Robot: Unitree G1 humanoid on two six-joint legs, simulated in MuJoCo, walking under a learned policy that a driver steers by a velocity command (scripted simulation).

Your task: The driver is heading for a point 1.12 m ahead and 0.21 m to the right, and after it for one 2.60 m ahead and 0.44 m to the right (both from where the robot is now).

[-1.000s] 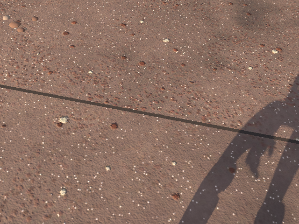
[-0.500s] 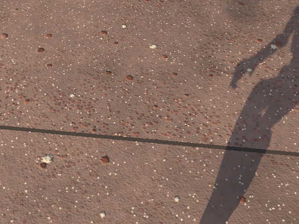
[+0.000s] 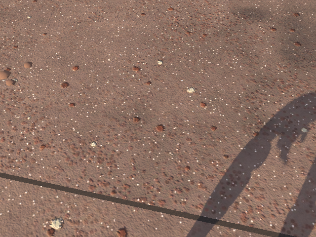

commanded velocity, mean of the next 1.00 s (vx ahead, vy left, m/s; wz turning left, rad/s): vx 0.50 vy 0.00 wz -0.32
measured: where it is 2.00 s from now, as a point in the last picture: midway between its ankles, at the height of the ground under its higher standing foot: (215, 125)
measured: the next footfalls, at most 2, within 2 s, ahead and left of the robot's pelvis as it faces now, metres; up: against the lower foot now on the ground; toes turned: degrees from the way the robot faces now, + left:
left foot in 0.08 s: +0.23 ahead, +0.10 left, +0.00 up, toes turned +2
right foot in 0.64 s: +0.46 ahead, -0.12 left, +0.00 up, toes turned -25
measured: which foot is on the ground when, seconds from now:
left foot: up 0.00-0.06, down 0.08-0.66, up 0.68-1.00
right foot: down 0.00-0.08, up 0.10-0.62, down 0.64-1.00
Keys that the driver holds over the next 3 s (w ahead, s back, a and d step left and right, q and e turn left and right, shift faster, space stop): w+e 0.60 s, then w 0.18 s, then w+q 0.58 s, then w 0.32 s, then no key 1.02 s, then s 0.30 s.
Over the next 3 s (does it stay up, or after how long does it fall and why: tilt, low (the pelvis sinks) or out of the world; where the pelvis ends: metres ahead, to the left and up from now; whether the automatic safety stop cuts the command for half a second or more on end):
stays up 1.02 -0.19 -0.01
